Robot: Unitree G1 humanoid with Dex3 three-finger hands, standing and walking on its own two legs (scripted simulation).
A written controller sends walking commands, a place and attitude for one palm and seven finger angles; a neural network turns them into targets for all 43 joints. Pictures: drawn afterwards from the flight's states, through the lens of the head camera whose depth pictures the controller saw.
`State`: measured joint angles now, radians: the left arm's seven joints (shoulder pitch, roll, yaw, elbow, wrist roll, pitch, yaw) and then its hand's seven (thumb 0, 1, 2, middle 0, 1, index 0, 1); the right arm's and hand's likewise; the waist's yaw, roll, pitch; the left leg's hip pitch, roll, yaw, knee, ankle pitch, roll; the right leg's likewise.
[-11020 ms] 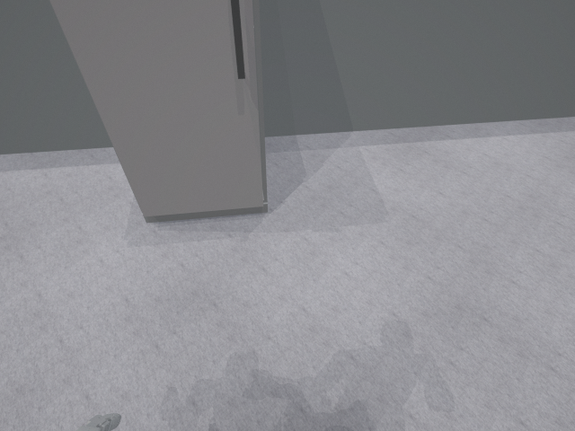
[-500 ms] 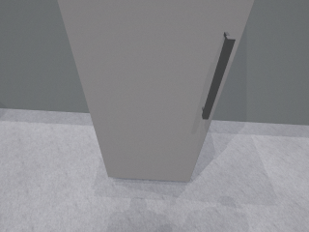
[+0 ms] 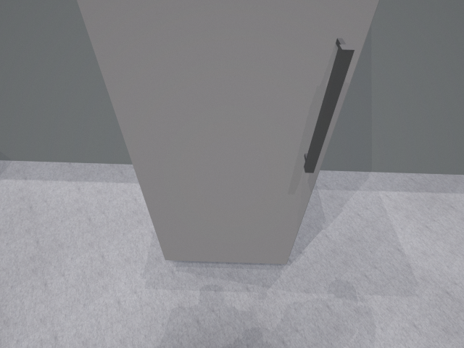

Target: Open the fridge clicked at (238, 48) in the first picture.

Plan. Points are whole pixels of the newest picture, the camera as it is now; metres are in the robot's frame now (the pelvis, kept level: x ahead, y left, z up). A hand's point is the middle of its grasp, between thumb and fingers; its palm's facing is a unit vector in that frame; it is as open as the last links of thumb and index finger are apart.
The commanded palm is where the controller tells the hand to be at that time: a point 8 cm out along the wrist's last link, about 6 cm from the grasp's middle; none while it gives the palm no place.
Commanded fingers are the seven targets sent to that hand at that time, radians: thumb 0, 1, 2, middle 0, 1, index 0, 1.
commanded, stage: look again from close up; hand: right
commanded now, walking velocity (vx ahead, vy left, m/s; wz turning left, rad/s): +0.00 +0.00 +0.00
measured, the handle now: (322, 114) +0.57 -0.17 +0.12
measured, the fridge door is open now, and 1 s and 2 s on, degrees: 0 0 0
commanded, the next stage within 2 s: none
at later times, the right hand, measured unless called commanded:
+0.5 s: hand out of the picture +0.01 -0.17 -0.18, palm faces +0.03 +0.98 -0.18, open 7.4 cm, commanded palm none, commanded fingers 0.00 -0.90 -0.90 0.20 0.30 0.20 0.30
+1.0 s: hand out of the picture +0.00 -0.16 -0.18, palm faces +0.04 +0.99 -0.16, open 7.4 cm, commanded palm none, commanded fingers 0.00 -0.90 -0.90 0.20 0.30 0.20 0.30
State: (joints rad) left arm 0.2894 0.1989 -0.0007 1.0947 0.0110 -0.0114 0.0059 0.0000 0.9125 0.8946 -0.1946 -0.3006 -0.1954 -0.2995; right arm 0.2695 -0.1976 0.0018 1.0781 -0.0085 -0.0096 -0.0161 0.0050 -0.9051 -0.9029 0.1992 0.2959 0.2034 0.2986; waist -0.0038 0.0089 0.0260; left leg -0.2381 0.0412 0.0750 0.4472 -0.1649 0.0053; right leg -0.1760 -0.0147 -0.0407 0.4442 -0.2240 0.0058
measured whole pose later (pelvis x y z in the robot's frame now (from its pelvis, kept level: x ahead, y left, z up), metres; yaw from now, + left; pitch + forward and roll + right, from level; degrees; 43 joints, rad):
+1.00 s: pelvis +0.01 -0.01 +0.00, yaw +1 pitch -2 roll +0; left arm 0.32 0.11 0.00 1.12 0.01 -0.01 0.02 0.00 0.91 0.89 -0.19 -0.30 -0.20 -0.30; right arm 0.32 -0.13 0.00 1.09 -0.01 -0.01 -0.03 0.00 -0.91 -0.90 0.20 0.30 0.20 0.30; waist -0.01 0.01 0.03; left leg -0.23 0.04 0.06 0.45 -0.17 0.00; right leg -0.16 -0.02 -0.05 0.45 -0.24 0.00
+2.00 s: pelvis +0.02 +0.00 +0.00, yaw +2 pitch -2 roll +0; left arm 0.31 0.12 0.00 1.12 0.01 -0.02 0.02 0.00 0.91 0.89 -0.19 -0.30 -0.19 -0.30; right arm 0.31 -0.13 -0.01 1.10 -0.01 -0.01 -0.03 0.01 -0.91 -0.90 0.20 0.30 0.20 0.30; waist -0.01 0.01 0.04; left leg -0.23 0.03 0.05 0.45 -0.20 0.00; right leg -0.15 -0.03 -0.06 0.44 -0.26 0.01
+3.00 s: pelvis +0.11 +0.00 -0.02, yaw +0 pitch -1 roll -1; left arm 0.47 0.06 0.00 1.17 0.00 -0.02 0.04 0.00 0.91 0.89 -0.20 -0.30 -0.20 -0.30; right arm 0.21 -0.18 -0.05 1.04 -0.01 -0.02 -0.03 0.03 -0.94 -0.90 0.20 0.30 0.20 0.30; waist 0.02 0.00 0.10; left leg -0.35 0.05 0.11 0.60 -0.20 0.03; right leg -0.07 -0.02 -0.04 0.55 -0.45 0.01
